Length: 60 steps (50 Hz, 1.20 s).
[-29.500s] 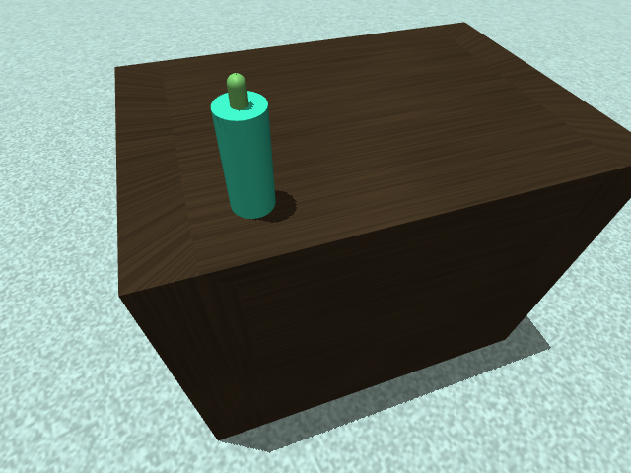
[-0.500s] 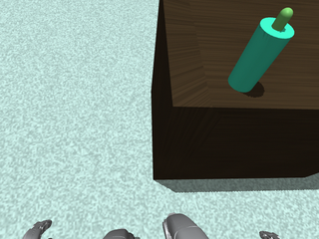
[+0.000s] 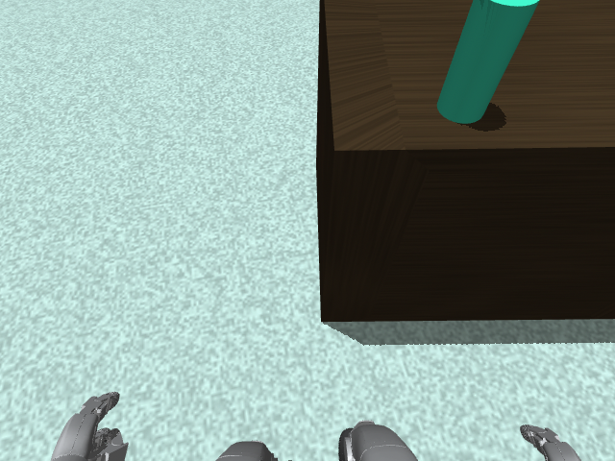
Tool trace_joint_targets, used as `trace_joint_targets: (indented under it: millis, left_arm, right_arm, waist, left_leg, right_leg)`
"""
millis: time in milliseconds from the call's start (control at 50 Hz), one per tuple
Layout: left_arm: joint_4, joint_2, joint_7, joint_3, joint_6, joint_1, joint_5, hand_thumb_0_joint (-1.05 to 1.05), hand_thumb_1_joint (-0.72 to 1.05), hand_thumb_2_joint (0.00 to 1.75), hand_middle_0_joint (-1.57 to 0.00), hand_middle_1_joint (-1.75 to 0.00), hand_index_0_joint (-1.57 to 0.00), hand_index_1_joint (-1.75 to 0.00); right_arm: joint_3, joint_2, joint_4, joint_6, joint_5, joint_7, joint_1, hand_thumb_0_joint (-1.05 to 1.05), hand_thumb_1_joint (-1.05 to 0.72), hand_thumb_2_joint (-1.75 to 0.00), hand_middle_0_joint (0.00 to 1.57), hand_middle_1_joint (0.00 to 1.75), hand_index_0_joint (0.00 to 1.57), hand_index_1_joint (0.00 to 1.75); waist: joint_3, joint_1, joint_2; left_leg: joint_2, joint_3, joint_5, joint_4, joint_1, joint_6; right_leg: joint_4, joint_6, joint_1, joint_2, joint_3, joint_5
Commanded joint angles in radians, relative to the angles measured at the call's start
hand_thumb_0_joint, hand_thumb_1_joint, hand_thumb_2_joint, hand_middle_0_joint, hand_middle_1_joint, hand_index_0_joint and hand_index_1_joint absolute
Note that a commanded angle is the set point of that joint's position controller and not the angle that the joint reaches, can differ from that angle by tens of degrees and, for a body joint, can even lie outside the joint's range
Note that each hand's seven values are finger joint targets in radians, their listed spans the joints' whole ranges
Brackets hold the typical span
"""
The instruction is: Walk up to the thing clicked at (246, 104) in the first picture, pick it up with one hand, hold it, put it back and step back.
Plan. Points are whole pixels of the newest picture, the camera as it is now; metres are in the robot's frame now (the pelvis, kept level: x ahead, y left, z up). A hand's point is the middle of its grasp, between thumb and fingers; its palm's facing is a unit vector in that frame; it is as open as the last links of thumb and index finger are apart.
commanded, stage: step back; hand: right
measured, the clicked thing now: (487, 43) +0.62 -0.26 +0.15
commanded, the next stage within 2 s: none
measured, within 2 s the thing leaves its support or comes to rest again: neither
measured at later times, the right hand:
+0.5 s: hand out of the picture -0.02 -0.32 -0.15, palm faces +0.05 +0.91 -0.40, open 7.4 cm
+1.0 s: hand out of the picture -0.22 -0.31 -0.14, palm faces -0.06 +0.91 -0.41, open 7.4 cm
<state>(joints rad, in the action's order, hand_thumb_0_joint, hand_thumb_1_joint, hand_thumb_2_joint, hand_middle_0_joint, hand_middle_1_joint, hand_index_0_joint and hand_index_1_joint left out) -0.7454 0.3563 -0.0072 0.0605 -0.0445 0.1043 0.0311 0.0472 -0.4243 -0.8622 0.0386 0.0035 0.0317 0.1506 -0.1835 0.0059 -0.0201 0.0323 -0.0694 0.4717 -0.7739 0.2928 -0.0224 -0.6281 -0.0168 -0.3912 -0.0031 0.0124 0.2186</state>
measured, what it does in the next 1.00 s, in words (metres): walks backwards: left foot, then right foot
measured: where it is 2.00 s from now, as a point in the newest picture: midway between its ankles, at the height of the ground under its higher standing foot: outside the picture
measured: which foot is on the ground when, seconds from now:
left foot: up 0.00-0.02, down 0.04-0.48, up 0.50-0.80, down 0.82-1.00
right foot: down 0.00-0.06, up 0.08-0.42, down 0.44-0.86, up 0.88-1.00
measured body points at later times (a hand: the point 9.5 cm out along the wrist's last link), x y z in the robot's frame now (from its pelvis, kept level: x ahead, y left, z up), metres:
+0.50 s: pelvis -0.15 -0.03 -0.01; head -0.10 -0.05 +0.43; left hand -0.06 +0.28 -0.12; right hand -0.03 -0.36 -0.12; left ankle -0.03 +0.12 -0.72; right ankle -0.17 -0.15 -0.72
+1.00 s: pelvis -0.30 -0.05 +0.00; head -0.26 -0.03 +0.45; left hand -0.18 +0.26 -0.12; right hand -0.22 -0.36 -0.11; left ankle -0.27 +0.08 -0.72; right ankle -0.31 -0.18 -0.64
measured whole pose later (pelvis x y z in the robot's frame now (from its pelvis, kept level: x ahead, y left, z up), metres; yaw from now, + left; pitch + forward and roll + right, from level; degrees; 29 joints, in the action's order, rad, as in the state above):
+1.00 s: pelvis -0.30 -0.05 +0.00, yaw +1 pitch -2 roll +0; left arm -0.81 0.38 -0.01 0.07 -0.08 0.13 0.01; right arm 0.03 -0.36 -0.87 0.04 0.05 0.01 0.19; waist -0.15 0.00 0.03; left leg -0.01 -0.02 0.28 -0.61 0.29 0.01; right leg -1.18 -0.02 -0.49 0.10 0.13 0.51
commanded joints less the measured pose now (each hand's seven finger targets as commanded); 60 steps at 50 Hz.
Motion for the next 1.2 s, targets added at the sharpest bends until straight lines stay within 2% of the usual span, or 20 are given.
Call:
trace_joint_targets:
  millis: [0,40,60,80,140,300,400,440,460,480,560,700,800,840,860,940,1060,1120,1160,1180]
  left_arm:
    - [0.072,0.24,-0.007,0.066,-0.012,0.011,-0.011,0.0,0.9,0.9,-0.2,-0.3,-0.2,-0.3]
    - [0.083,0.18,-0.005,0.052,-0.012,0.021,-0.017,0.0,0.9,0.9,-0.2,-0.3,-0.2,-0.3]
    - [0.079,0.225,-0.02,0.079,-0.012,-0.047,-0.005,0.0,0.9,0.9,-0.2,-0.3,-0.2,-0.3]
    - [0.065,0.245,-0.021,0.086,-0.012,-0.041,0.002,0.0,0.9,0.9,-0.2,-0.3,-0.2,-0.3]
    - [0.008,0.221,-0.009,0.085,-0.011,0.101,-0.023,0.0,0.9,0.9,-0.2,-0.3,-0.2,-0.3]
    - [0.014,0.199,0.0,0.074,0.002,0.084,-0.012,0.0,0.9,0.9,-0.2,-0.3,-0.2,-0.3]
    - [-0.082,0.191,0.006,0.075,0.014,0.256,-0.008,0.0,0.9,0.9,-0.2,-0.3,-0.2,-0.3]
    - [-0.072,0.291,0.006,0.103,0.022,0.224,0.018,0.0,0.9,0.9,-0.2,-0.3,-0.2,-0.3]
    - [-0.03,0.386,0.009,0.122,0.016,0.149,0.011,0.0,0.9,0.9,-0.2,-0.3,-0.2,-0.3]
    - [0.007,0.43,0.003,0.127,0.019,0.069,0.019,0.0,0.9,0.9,-0.2,-0.3,-0.2,-0.3]
    - [0.031,0.256,-0.01,0.09,0.025,-0.056,0.01,0.0,0.9,0.9,-0.2,-0.3,-0.2,-0.3]
    - [0.032,0.235,-0.035,0.085,0.015,0.115,0.01,0.0,0.9,0.9,-0.2,-0.3,-0.2,-0.3]
    - [0.068,0.244,-0.022,0.064,-0.012,0.024,-0.011,0.0,0.9,0.9,-0.2,-0.3,-0.2,-0.3]
    - [0.077,0.19,-0.019,0.051,-0.012,0.014,-0.025,0.0,0.9,0.9,-0.2,-0.3,-0.2,-0.3]
    - [0.079,0.232,-0.03,0.075,-0.012,-0.049,-0.015,0.0,0.9,0.9,-0.2,-0.3,-0.2,-0.3]
    - [0.0,0.223,-0.014,0.075,-0.015,0.069,-0.026,0.0,0.9,0.9,-0.2,-0.3,-0.2,-0.3]
    - [-0.016,0.188,-0.014,0.051,0.02,0.094,-0.017,0.0,0.9,0.9,-0.2,-0.3,-0.2,-0.3]
    - [-0.081,0.193,-0.022,0.056,0.042,0.148,-0.01,0.0,0.9,0.9,-0.2,-0.3,-0.2,-0.3]
    - [-0.107,0.283,-0.025,0.078,0.051,0.177,0.01,0.0,0.9,0.9,-0.2,-0.3,-0.2,-0.3]
    - [-0.082,0.392,-0.023,0.104,0.046,0.15,0.013,0.0,0.9,0.9,-0.2,-0.3,-0.2,-0.3]
  right_arm:
    - [0.057,-0.154,0.029,-0.037,0.022,-0.002,0.129,0.0,-0.9,-0.9,0.2,0.3,0.2,0.3]
    - [0.089,-0.286,0.055,-0.04,0.047,-0.009,0.077,0.0,-0.9,-0.9,0.2,0.3,0.2,0.3]
    - [0.101,-0.355,0.072,-0.036,0.042,-0.014,0.043,0.0,-0.9,-0.9,0.2,0.3,0.2,0.3]
    - [0.097,-0.334,0.08,-0.044,0.04,-0.008,-0.012,0.0,-0.9,-0.9,0.2,0.3,0.2,0.3]
    - [0.059,-0.197,0.107,-0.05,0.042,-0.002,-0.107,0.0,-0.9,-0.9,0.2,0.3,0.2,0.3]
    - [0.074,-0.207,0.113,-0.036,0.027,0.001,0.021,0.0,-0.9,-0.9,0.2,0.3,0.2,0.3]
    - [0.08,-0.246,0.144,-0.005,0.018,-0.006,-0.07,0.0,-0.9,-0.9,0.2,0.3,0.2,0.3]
    - [0.06,-0.168,0.152,0.002,0.004,-0.008,-0.056,0.0,-0.9,-0.9,0.2,0.3,0.2,0.3]
    - [0.055,-0.137,0.171,-0.001,-0.003,0.005,-0.09,0.0,-0.9,-0.9,0.2,0.3,0.2,0.3]
    - [0.076,-0.183,0.152,0.002,0.003,0.018,-0.085,0.0,-0.9,-0.9,0.2,0.3,0.2,0.3]
    - [0.05,-0.153,0.072,-0.01,-0.011,0.008,0.045,0.0,-0.9,-0.9,0.2,0.3,0.2,0.3]
    - [0.034,-0.121,0.1,-0.034,0.014,0.011,0.014,0.0,-0.9,-0.9,0.2,0.3,0.2,0.3]
    - [0.063,-0.155,0.038,-0.033,0.025,0.003,0.149,0.0,-0.9,-0.9,0.2,0.3,0.2,0.3]
    - [0.09,-0.307,0.066,-0.026,0.037,-0.006,0.072,0.0,-0.9,-0.9,0.2,0.3,0.2,0.3]
    - [0.099,-0.359,0.086,-0.029,0.038,-0.008,0.033,0.0,-0.9,-0.9,0.2,0.3,0.2,0.3]
    - [0.055,-0.201,0.108,-0.032,0.044,0.003,-0.082,0.0,-0.9,-0.9,0.2,0.3,0.2,0.3]
    - [0.06,-0.189,0.104,-0.006,0.034,-0.007,-0.032,0.0,-0.9,-0.9,0.2,0.3,0.2,0.3]
    - [0.061,-0.213,0.094,0.026,0.02,-0.018,-0.039,0.0,-0.9,-0.9,0.2,0.3,0.2,0.3]
    - [0.038,-0.14,0.11,0.026,0.005,-0.021,-0.045,0.0,-0.9,-0.9,0.2,0.3,0.2,0.3]
    - [0.037,-0.118,0.145,0.023,0.002,-0.013,-0.096,0.0,-0.9,-0.9,0.2,0.3,0.2,0.3]
  waist:
    - [0.27,-0.01,0.196]
    - [0.236,-0.013,-0.144]
    - [0.199,-0.064,-0.208]
    - [0.156,-0.042,-0.181]
    - [0.159,0.064,-0.081]
    - [0.216,-0.032,-0.172]
    - [0.294,0.043,-0.196]
    - [0.227,0.027,0.047]
    - [0.167,0.052,0.272]
    - [0.107,0.062,0.331]
    - [0.112,-0.042,0.195]
    - [0.245,0.072,0.216]
    - [0.29,0.001,0.154]
    - [0.245,0.008,-0.186]
    - [0.212,-0.043,-0.237]
    - [0.171,0.053,-0.078]
    - [0.212,0.009,-0.218]
    - [0.292,0.005,-0.177]
    - [0.269,0.013,0.017]
    - [0.222,0.058,0.251]
  left_leg:
    - [-0.006,0.06,-0.268,0.346,-0.109,0.036]
    - [-0.326,-0.388,-0.361,0.458,-0.174,0.17]
    - [-0.46,-0.498,-0.365,0.502,0.04,0.308]
    - [-0.479,-0.53,-0.347,0.513,0.104,0.341]
    - [-0.26,-0.155,-0.578,0.396,-0.063,0.211]
    - [-0.291,-0.127,-0.604,0.312,-0.223,0.273]
    - [-0.25,-0.077,-0.467,0.196,-0.07,0.194]
    - [-0.075,-0.044,-0.174,0.019,0.203,0.076]
    - [0.08,-0.006,0.11,-0.193,0.25,0.023]
    - [0.031,-0.088,0.164,-0.381,0.19,0.012]
    - [0.093,-0.098,-0.021,-0.437,0.21,0.023]
    - [0.013,-0.004,0.067,-0.059,0.224,-0.003]
    - [-0.021,0.036,-0.312,0.368,-0.081,0.049]
    - [-0.363,-0.393,-0.446,0.435,-0.129,0.234]
    - [-0.478,-0.521,-0.471,0.473,0.058,0.361]
    - [-0.274,-0.144,-0.597,0.369,0.025,0.241]
    - [-0.274,-0.107,-0.64,0.253,-0.206,0.251]
    - [-0.204,-0.046,-0.583,0.133,-0.179,0.186]
    - [-0.096,-0.038,-0.237,0.011,0.117,0.102]
    - [0.058,-0.018,0.083,-0.161,0.268,0.04]
  right_leg:
    - [0.03,-0.115,0.172,-0.166,0.207,-0.221]
    - [-0.214,-0.02,-0.128,0.067,0.104,0.241]
    - [-0.447,0.004,-0.057,0.115,0.144,0.439]
    - [-0.589,0.005,-0.037,0.097,0.206,0.409]
    - [-0.653,-0.002,-0.142,0.13,0.221,0.26]
    - [-0.307,0.065,-0.056,0.06,0.107,0.296]
    - [0.178,0.012,0.234,0.024,-0.014,0.051]
    - [0.246,-0.054,0.282,-0.127,0.286,0.058]
    - [0.332,-0.198,0.085,-0.323,0.496,0.078]
    - [0.393,-0.293,-0.112,-0.428,0.628,0.13]
    - [0.212,-0.132,0.044,-0.173,0.176,-0.212]
    - [0.08,-0.198,0.417,-0.25,0.213,-0.507]
    - [-0.039,-0.102,0.211,-0.198,0.178,-0.29]
    - [-0.282,-0.01,-0.097,0.064,-0.001,0.275]
    - [-0.516,0.009,-0.026,0.057,0.114,0.449]
    - [-0.666,-0.003,-0.061,0.108,0.164,0.287]
    - [-0.124,0.038,-0.013,-0.002,0.064,0.296]
    - [0.267,0.034,0.175,0.046,-0.061,0.028]
    - [0.24,-0.011,0.295,-0.081,0.185,-0.039]
    - [0.299,-0.165,0.186,-0.312,0.466,-0.02]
